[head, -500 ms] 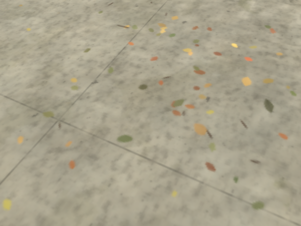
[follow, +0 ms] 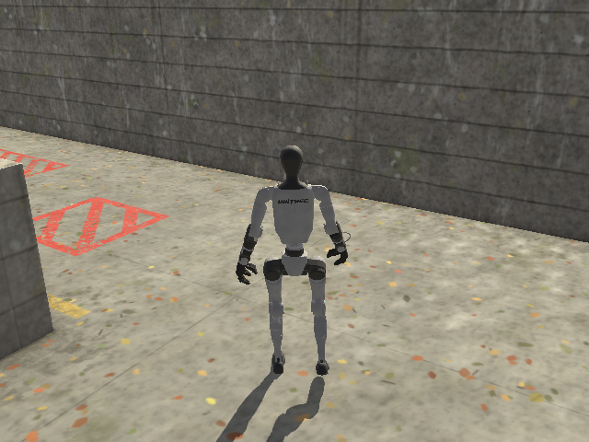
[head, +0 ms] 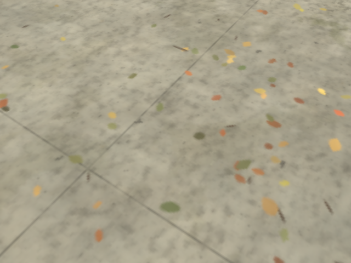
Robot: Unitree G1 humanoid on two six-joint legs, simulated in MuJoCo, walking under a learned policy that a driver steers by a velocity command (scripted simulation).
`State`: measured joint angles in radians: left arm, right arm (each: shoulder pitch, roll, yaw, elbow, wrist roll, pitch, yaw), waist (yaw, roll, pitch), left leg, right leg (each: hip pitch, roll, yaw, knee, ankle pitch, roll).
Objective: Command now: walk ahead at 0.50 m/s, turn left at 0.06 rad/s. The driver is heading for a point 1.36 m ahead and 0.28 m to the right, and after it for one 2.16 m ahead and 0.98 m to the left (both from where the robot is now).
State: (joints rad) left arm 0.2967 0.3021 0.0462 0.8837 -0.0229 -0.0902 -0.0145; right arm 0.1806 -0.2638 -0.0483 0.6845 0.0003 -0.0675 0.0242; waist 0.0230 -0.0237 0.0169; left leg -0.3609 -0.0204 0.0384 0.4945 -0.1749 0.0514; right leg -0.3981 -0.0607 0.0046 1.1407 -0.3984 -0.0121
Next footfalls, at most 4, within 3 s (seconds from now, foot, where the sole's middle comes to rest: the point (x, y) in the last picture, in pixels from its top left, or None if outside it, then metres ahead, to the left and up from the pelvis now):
0.40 right None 0.38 -0.15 -0.77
0.88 left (163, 223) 0.62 0.07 -0.77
1.18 right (227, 243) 0.55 -0.17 -0.77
2.26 right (225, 156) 0.96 -0.20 -0.77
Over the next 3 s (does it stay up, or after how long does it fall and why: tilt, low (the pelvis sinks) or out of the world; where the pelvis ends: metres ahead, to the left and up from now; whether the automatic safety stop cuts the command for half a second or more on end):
stays up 1.21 -0.20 0.01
